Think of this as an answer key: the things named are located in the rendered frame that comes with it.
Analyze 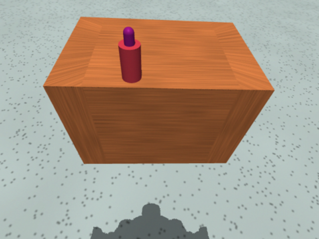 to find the bottle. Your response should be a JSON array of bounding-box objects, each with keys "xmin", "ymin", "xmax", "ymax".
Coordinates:
[{"xmin": 118, "ymin": 27, "xmax": 142, "ymax": 83}]

